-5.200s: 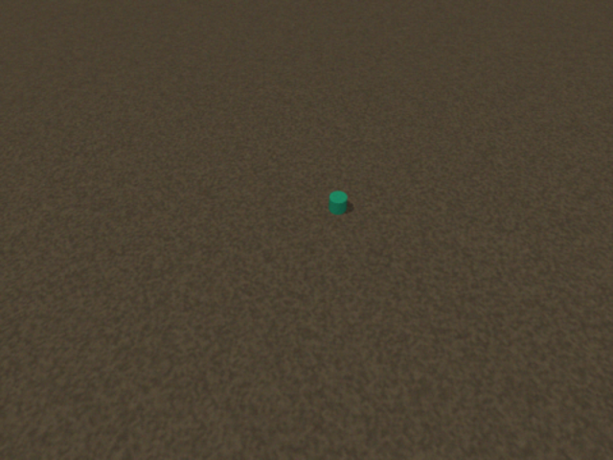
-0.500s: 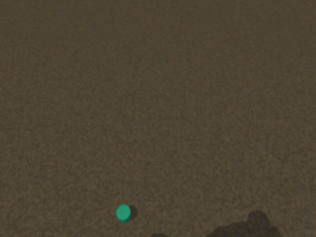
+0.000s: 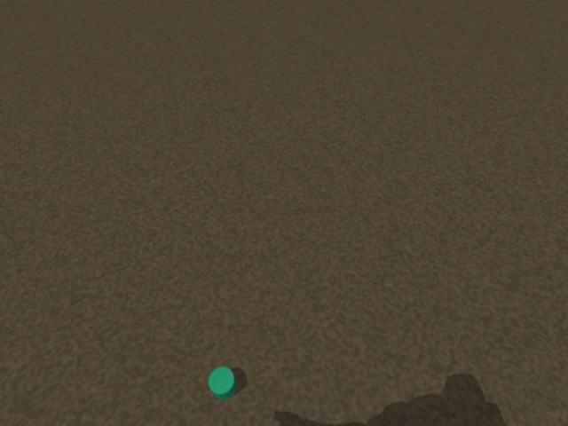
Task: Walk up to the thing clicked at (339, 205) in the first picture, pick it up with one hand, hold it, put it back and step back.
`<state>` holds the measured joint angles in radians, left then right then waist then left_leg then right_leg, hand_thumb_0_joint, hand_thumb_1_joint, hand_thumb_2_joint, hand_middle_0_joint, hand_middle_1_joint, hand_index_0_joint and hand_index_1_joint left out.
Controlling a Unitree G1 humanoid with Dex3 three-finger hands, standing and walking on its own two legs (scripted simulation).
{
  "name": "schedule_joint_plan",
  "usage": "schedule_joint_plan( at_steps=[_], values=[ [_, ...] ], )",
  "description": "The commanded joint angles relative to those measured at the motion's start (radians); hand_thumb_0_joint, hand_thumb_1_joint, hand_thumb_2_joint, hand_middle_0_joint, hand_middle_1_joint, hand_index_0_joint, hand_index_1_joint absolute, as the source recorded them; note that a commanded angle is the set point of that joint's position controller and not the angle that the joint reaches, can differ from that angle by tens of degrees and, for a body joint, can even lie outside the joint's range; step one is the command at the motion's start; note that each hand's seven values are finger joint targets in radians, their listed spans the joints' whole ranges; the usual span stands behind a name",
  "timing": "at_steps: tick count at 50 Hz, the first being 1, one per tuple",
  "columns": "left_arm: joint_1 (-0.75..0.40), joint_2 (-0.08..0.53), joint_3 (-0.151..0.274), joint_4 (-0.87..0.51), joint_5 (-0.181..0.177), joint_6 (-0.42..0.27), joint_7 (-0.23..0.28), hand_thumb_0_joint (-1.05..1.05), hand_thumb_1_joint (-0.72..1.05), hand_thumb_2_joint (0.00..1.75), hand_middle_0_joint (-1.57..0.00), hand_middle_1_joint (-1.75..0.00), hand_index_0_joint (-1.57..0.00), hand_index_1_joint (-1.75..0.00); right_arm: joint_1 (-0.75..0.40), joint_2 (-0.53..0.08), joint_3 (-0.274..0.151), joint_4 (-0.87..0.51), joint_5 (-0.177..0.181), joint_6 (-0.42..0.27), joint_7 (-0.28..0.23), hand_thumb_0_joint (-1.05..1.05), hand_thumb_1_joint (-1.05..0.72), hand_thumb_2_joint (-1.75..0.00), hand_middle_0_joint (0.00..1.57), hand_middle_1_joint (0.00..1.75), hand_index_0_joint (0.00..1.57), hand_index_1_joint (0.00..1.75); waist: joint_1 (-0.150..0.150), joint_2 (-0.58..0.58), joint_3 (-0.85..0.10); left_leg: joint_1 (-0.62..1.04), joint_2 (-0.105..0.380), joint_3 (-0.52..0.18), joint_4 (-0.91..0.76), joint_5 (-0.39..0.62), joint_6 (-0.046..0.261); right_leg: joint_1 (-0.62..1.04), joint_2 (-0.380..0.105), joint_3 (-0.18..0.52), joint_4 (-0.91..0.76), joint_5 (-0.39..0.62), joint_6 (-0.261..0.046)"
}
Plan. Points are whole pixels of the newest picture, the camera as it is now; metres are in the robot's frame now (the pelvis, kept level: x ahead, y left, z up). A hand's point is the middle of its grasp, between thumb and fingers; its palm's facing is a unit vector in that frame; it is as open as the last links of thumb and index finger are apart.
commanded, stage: stand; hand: left
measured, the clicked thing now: (223, 383) +0.38 +0.23 -0.75
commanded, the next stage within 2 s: none
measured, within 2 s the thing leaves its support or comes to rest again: neither
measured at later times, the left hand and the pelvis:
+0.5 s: hand out of the picture +0.07 +0.25 -0.16, palm faces -0.03 -0.94 -0.35, open 7.3 cm; pelvis -0.01 -0.01 +0.00, yaw +0 degrees
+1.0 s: hand out of the picture +0.07 +0.25 -0.16, palm faces -0.03 -0.94 -0.35, open 7.3 cm; pelvis -0.01 -0.01 +0.00, yaw +0 degrees
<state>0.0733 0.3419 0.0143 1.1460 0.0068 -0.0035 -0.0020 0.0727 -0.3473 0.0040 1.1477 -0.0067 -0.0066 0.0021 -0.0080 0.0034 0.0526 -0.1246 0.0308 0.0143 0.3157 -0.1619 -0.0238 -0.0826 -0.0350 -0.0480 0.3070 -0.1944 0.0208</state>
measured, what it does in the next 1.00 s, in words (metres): stands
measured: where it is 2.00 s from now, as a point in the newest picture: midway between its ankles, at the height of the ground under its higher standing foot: outside the picture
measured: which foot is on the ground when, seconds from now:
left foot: down 0.00-1.00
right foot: down 0.00-1.00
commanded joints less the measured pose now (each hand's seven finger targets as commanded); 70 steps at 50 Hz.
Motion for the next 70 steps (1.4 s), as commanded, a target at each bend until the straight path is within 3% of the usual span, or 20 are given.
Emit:
schedule_joint_plan(
  at_steps=[1, 7, 30, 48, 56, 70],
  values=[
    [-0.038, 0.215, 0.035, -0.06, -0.001, -0.025, 0.01, 0.0, 0.9, 0.9, -0.2, -0.3, -0.2, -0.3, -0.043, -0.212, -0.04, -0.059, -0.001, -0.025, -0.012, 0.0, -0.9, -0.9, 0.2, 0.3, 0.2, 0.3, 0.005, 0.003, -0.118, 0.051, 0.118, -0.083, -0.028, 0.232, 0.03, 0.022, -0.115, 0.087, -0.038, 0.194, -0.031],
    [-0.03, 0.214, 0.029, -0.06, -0.001, -0.026, 0.009, 0.0, 0.9, 0.9, -0.2, -0.3, -0.2, -0.3, -0.043, -0.218, -0.038, -0.058, 0.0, -0.024, -0.009, 0.0, -0.9, -0.9, 0.2, 0.3, 0.2, 0.3, 0.006, -0.001, -0.092, 0.04, 0.113, -0.084, -0.041, 0.173, 0.029, 0.004, -0.113, 0.09, -0.054, 0.147, -0.027],
    [-0.005, 0.223, 0.025, -0.068, 0.001, -0.027, 0.007, 0.0, 0.9, 0.9, -0.2, -0.3, -0.2, -0.3, -0.014, -0.216, -0.038, -0.06, -0.003, -0.021, -0.005, 0.0, -0.9, -0.9, 0.2, 0.3, 0.2, 0.3, 0.006, -0.004, -0.07, 0.025, 0.109, -0.085, -0.046, 0.109, 0.028, -0.026, -0.106, 0.094, -0.061, 0.085, -0.033],
    [-0.001, 0.227, 0.027, -0.075, 0.002, -0.028, 0.008, 0.0, 0.9, 0.9, -0.2, -0.3, -0.2, -0.3, -0.002, -0.217, -0.039, -0.066, -0.003, -0.023, -0.007, 0.0, -0.9, -0.9, 0.2, 0.3, 0.2, 0.3, 0.007, -0.004, -0.074, 0.036, 0.112, -0.084, -0.043, 0.14, 0.031, -0.013, -0.108, 0.1, -0.056, 0.128, -0.038],
    [-0.001, 0.229, 0.029, -0.077, 0.0, -0.024, 0.006, 0.0, 0.9, 0.9, -0.2, -0.3, -0.2, -0.3, 0.001, -0.214, -0.035, -0.067, -0.004, -0.023, -0.007, 0.0, -0.9, -0.9, 0.2, 0.3, 0.2, 0.3, 0.007, 0.004, -0.058, 0.017, 0.11, -0.081, -0.053, 0.098, 0.028, -0.019, -0.107, 0.105, -0.054, 0.094, -0.041],
    [0.009, 0.232, 0.027, -0.076, 0.001, -0.026, 0.008, 0.0, 0.9, 0.9, -0.2, -0.3, -0.2, -0.3, -0.003, -0.218, -0.036, -0.066, -0.004, -0.021, -0.009, 0.0, -0.9, -0.9, 0.2, 0.3, 0.2, 0.3, 0.008, -0.012, -0.073, 0.043, 0.113, -0.08, -0.037, 0.144, 0.03, -0.021, -0.106, 0.102, -0.052, 0.135, -0.036]
  ],
)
